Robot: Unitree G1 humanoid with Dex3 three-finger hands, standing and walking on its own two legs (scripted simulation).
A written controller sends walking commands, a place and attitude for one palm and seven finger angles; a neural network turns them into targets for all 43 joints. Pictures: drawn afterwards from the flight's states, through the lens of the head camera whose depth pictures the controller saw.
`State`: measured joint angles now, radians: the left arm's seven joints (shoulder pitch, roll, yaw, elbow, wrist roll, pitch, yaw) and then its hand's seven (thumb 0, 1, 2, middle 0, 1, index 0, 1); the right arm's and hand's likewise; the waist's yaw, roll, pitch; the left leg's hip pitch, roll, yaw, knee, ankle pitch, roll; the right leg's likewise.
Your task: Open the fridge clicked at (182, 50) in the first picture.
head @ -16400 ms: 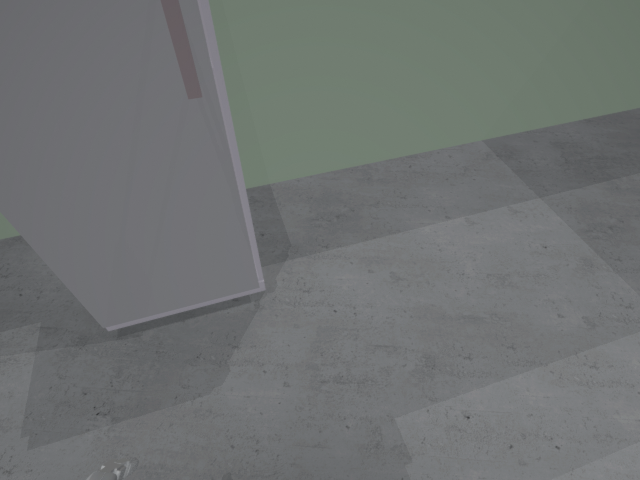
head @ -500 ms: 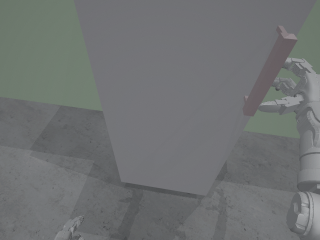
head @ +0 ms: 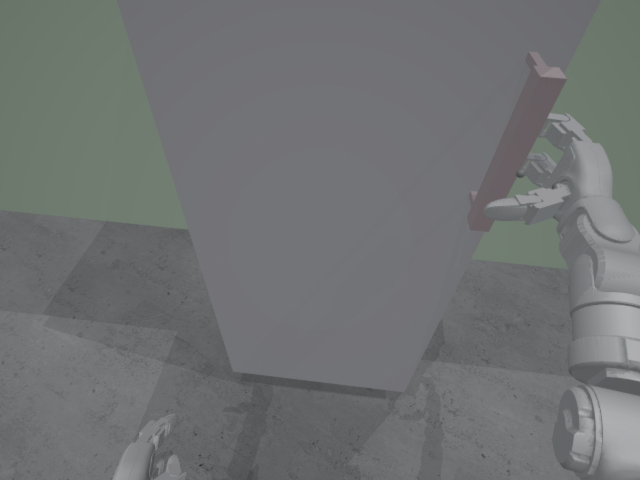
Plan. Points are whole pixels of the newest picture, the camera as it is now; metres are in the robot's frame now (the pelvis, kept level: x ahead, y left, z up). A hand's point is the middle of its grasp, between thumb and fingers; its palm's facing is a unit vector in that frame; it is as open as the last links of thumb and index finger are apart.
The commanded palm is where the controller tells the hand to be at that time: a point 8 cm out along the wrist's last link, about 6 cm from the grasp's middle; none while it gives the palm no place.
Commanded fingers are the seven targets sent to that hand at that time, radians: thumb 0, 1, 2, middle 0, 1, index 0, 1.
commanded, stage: slide the fingers in behind the handle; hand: right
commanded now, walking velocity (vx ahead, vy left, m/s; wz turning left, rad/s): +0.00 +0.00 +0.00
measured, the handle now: (503, 150) +0.48 -0.20 +0.20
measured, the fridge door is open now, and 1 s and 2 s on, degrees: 0 0 0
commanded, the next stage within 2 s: grip the handle and tug to test in 0.90 s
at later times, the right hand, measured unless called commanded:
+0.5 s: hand (502, 173) +0.42 -0.18 +0.21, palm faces +0.08 +1.00 +0.01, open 14.0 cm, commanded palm +0.40 -0.22 +0.21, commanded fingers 0.00 0.50 -0.30 0.30 1.20 0.30 1.20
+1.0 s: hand (495, 173) +0.42 -0.17 +0.21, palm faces +0.11 +0.99 -0.01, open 14.2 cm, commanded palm +0.39 -0.21 +0.21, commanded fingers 0.00 0.45 -0.32 0.31 1.21 0.31 1.21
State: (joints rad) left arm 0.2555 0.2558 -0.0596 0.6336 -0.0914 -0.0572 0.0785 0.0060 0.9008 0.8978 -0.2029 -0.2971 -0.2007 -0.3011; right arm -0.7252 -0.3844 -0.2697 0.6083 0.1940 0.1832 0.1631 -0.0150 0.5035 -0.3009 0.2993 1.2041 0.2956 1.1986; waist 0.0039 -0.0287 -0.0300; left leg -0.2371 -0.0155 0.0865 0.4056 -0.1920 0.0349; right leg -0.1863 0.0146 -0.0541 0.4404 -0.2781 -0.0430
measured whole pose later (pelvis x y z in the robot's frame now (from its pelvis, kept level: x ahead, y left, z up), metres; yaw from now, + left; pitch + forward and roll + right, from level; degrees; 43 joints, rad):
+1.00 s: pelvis -0.01 +0.01 +0.00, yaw +0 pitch +0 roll +0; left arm 0.27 0.25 -0.05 0.67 -0.08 -0.05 0.08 0.01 0.90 0.90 -0.20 -0.30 -0.20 -0.30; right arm -0.73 -0.32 -0.23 0.60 0.17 0.20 0.06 -0.01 0.50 -0.30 0.27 1.20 0.26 1.20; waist 0.00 -0.04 -0.02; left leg -0.21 -0.02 0.09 0.38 -0.17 0.05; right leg -0.15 0.01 -0.05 0.41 -0.25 -0.03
